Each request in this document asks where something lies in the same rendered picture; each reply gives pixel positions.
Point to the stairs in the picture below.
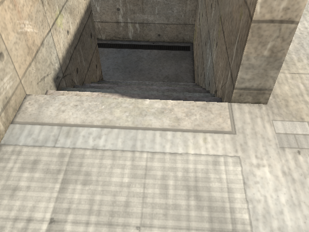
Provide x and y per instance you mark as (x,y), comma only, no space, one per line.
(141,90)

